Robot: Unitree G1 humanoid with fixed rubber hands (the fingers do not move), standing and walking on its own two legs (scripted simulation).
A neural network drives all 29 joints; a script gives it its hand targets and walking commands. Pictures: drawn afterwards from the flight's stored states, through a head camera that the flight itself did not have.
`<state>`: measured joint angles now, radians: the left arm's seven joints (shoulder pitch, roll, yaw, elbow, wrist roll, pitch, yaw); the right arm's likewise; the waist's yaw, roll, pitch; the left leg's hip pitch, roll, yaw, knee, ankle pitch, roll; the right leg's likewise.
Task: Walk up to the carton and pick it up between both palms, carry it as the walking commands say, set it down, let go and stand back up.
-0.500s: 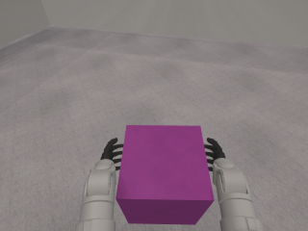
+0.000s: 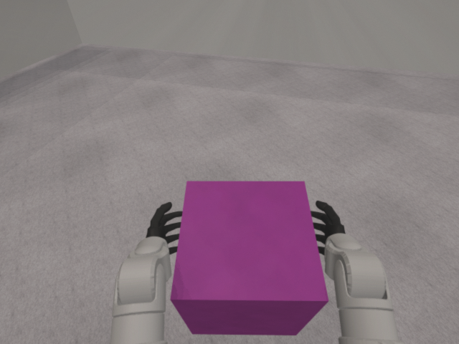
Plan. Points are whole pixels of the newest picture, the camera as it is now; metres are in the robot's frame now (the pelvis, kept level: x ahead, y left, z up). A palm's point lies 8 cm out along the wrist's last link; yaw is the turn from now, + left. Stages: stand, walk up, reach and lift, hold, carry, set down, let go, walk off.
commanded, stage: carry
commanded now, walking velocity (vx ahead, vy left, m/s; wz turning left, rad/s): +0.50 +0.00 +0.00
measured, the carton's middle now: (244, 262) +0.28 +0.00 +0.00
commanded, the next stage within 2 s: none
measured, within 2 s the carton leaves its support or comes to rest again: neither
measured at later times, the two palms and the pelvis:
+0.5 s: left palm (163, 159) +0.50 +0.17 +0.10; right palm (294, 150) +0.51 -0.13 +0.10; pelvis +0.24 +0.01 +0.01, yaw +2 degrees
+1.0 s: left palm (178, 93) +0.82 +0.18 +0.10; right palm (274, 92) +0.81 -0.12 +0.10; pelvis +0.55 +0.04 +0.01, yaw -2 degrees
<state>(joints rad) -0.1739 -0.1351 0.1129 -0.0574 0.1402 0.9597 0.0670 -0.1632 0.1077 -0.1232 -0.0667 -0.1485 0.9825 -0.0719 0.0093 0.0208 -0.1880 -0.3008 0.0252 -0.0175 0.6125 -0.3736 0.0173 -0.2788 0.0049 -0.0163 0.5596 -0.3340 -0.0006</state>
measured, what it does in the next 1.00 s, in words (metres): walks ahead: right foot, then left foot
